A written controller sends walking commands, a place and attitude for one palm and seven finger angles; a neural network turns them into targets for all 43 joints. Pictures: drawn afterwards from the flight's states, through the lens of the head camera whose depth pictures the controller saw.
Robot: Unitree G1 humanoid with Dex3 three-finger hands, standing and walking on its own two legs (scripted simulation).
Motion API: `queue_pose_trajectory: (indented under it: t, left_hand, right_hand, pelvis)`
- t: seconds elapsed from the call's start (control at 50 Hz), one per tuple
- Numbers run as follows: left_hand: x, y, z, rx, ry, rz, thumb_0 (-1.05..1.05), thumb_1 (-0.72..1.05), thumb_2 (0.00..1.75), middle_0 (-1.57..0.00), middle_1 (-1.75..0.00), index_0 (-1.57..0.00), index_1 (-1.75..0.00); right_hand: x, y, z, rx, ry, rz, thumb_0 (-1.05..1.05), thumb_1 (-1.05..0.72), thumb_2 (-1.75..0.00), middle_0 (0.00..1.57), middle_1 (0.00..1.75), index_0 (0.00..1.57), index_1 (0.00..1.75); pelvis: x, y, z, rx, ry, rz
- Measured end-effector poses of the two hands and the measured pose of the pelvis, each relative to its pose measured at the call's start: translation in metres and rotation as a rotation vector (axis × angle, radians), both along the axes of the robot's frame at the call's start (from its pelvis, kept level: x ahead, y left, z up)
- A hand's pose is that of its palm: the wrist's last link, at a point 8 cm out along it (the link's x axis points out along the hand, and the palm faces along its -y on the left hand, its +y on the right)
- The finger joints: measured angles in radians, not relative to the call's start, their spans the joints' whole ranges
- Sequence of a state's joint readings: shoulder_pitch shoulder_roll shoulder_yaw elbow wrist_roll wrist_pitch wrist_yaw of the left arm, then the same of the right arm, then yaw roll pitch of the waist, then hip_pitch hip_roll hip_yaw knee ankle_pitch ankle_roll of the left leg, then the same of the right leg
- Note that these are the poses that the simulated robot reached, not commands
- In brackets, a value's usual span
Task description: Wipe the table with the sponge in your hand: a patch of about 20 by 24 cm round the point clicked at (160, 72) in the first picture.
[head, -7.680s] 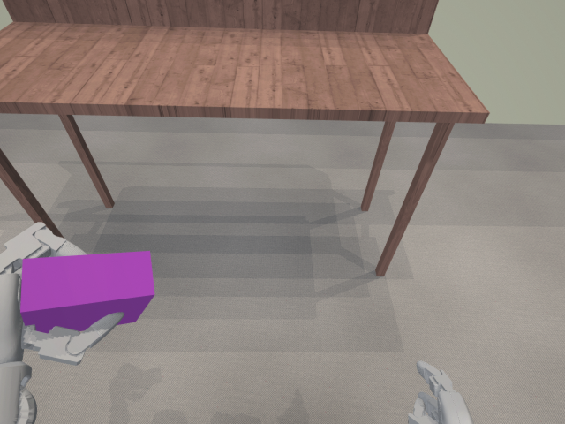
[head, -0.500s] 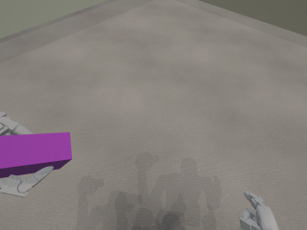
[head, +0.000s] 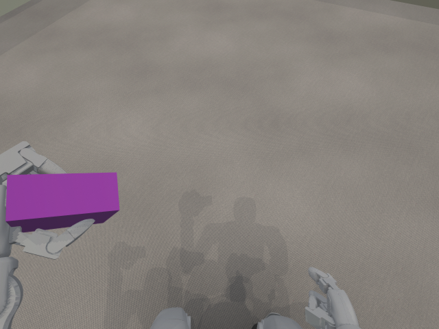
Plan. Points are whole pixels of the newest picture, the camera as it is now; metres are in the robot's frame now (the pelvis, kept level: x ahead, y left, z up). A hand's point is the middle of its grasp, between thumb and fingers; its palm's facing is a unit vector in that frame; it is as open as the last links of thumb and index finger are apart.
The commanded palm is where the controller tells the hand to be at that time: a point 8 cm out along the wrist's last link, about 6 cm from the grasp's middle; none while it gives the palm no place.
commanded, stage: turn to face it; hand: left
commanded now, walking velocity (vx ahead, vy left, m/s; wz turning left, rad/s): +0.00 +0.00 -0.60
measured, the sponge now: (79, 202) +0.25 +0.21 +0.15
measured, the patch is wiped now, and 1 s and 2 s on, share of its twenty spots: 0.00 0.00 0.00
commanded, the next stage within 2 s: none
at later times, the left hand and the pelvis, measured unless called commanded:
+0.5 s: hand (130, 206) +0.23 +0.13 +0.18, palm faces +0.11 -0.90 -0.42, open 9.2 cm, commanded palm +0.20 +0.18 +0.20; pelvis -0.05 -0.03 +0.02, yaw -20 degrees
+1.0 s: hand (254, 249) +0.19 -0.02 +0.19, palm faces -0.17 -0.86 -0.48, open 9.2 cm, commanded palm +0.17 +0.05 +0.20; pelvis -0.12 -0.08 +0.02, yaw -36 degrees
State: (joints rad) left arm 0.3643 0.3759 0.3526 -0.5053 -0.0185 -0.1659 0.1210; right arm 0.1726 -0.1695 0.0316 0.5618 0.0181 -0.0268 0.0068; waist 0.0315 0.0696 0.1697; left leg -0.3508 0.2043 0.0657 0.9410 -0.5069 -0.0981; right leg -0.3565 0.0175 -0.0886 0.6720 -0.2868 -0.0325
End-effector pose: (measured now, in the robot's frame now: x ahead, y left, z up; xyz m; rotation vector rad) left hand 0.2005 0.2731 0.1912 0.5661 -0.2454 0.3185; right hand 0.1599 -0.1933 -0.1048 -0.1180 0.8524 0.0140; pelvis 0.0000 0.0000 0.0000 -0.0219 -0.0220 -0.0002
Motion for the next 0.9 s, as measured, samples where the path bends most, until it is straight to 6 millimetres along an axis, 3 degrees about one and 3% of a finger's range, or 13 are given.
queue_pose_trajectory:
  t: [0.1, 0.2, 0.28, 0.38, 0.52, 0.58, 0.66, 0.78, 0.9]
  left_hand:
    - [0.006, -0.034, 0.009, 0.024, 0.032, -0.149, 0.0, -0.43, 1.04, -0.84, -1.37, -0.85, -1.37]
    - [0.002, -0.041, 0.025, 0.081, -0.008, -0.224, 0.0, -0.43, 1.04, -0.84, -1.37, -0.85, -1.37]
    - [-0.001, -0.034, 0.021, 0.05, -0.057, -0.223, 0.0, -0.43, 1.04, -0.84, -1.37, -0.85, -1.37]
    - [0.003, -0.04, 0.008, -0.033, -0.047, -0.197, 0.0, -0.43, 1.04, -0.84, -1.37, -0.85, -1.36]
    - [0.009, -0.108, 0.009, -0.057, -0.019, -0.331, 0.0, -0.43, 1.04, -0.84, -1.36, -0.85, -1.36]
    - [0.01, -0.145, 0.012, 0.022, -0.023, -0.401, 0.0, -0.43, 1.04, -0.84, -1.36, -0.85, -1.36]
    - [0.008, -0.187, 0.014, 0.07, 0.005, -0.476, 0.0, -0.43, 1.04, -0.84, -1.36, -0.85, -1.36]
    - [-0.003, -0.216, 0.023, 0.125, 0.078, -0.55, 0.0, -0.43, 1.04, -0.84, -1.36, -0.85, -1.36]
    - [-0.012, -0.227, 0.028, 0.093, 0.052, -0.572, 0.0, -0.43, 1.04, -0.84, -1.36, -0.85, -1.36]
  right_hand:
    - [-0.025, -0.057, 0.017, -0.1, 0.025, -0.138, 0.01, -0.91, -0.9, 0.2, 0.3, 0.2, 0.3]
    - [-0.05, -0.093, 0.04, -0.191, 0.008, -0.231, 0.01, -0.91, -0.9, 0.2, 0.3, 0.2, 0.3]
    - [-0.069, -0.101, 0.049, -0.235, -0.016, -0.275, 0.01, -0.91, -0.9, 0.2, 0.3, 0.19, 0.29]
    - [-0.088, -0.089, 0.051, -0.188, -0.055, -0.315, 0.01, -0.91, -0.9, 0.2, 0.3, 0.19, 0.29]
    - [-0.118, -0.076, 0.037, -0.036, -0.082, -0.338, 0.01, -0.91, -0.9, 0.2, 0.3, 0.2, 0.3]
    - [-0.138, -0.088, 0.022, 0.018, -0.094, -0.367, 0.01, -0.91, -0.9, 0.2, 0.3, 0.2, 0.3]
    - [-0.176, -0.12, 0.002, 0.022, -0.021, -0.438, 0.01, -0.91, -0.9, 0.21, 0.3, 0.2, 0.3]
    - [-0.24, -0.169, 0.01, -0.058, 0.08, -0.606, 0.01, -0.91, -0.9, 0.2, 0.3, 0.2, 0.3]
    - [-0.284, -0.196, 0.03, -0.135, 0.087, -0.698, 0.01, -0.91, -0.9, 0.2, 0.3, 0.19, 0.29]
  pelvis:
    - [-0.012, -0.008, 0.008, 0.034, 0.019, -0.077]
    - [-0.018, -0.009, 0.012, 0.048, 0.039, -0.138]
    - [-0.024, -0.005, 0.008, 0.051, 0.035, -0.181]
    - [-0.033, -0.008, 0.013, 0.03, 0.008, -0.252]
    - [-0.053, -0.034, 0.015, 0.001, 0.014, -0.36]
    - [-0.066, -0.055, 0.005, 0.013, 0.017, -0.4]
    - [-0.085, -0.069, 0.003, 0.023, 0.014, -0.436]
    - [-0.101, -0.08, 0.016, 0.061, 0.014, -0.512]
    - [-0.112, -0.085, 0.022, 0.078, 0.019, -0.577]
